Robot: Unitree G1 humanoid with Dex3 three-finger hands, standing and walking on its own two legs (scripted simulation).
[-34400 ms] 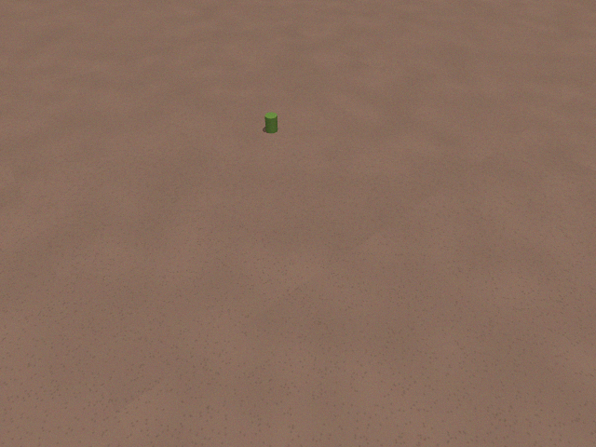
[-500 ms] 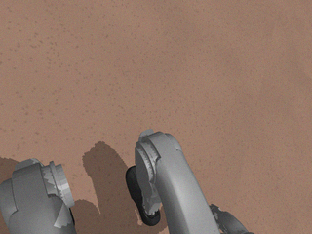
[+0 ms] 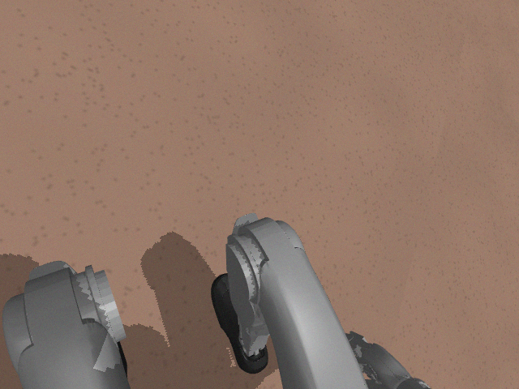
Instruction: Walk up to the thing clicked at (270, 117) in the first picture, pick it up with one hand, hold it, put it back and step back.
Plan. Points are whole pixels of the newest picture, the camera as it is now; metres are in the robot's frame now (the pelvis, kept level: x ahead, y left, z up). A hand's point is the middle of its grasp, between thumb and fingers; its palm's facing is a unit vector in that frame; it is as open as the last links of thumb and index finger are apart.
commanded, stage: open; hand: left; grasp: from above
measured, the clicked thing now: out of the picture +0.44 +0.36 -0.26
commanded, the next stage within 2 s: withdraw in 0.10 s
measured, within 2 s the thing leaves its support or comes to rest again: neither
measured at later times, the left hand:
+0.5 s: hand out of the picture +0.45 +0.37 -0.18, palm faces -0.32 -0.11 -0.94, open 14.1 cm
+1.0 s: hand out of the picture +0.41 +0.38 -0.04, palm faces -0.49 -0.13 -0.86, open 14.1 cm
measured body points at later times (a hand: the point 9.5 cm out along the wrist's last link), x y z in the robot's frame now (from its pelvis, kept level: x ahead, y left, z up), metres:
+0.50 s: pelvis +0.00 +0.00 +0.00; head +0.25 +0.12 +0.36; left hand +0.46 +0.37 -0.13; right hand +0.07 -0.26 -0.08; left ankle +0.07 +0.13 -0.28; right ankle +0.11 -0.12 -0.28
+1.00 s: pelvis -0.01 +0.00 +0.08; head +0.20 +0.09 +0.47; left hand +0.43 +0.38 +0.01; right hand +0.11 -0.27 -0.02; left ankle +0.07 +0.13 -0.28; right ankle +0.11 -0.12 -0.28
